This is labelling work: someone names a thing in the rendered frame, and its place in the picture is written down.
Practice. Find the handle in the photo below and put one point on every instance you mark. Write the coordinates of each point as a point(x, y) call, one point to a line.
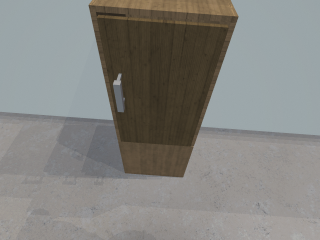
point(118, 92)

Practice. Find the cupboard door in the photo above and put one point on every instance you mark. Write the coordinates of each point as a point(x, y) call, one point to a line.
point(167, 67)

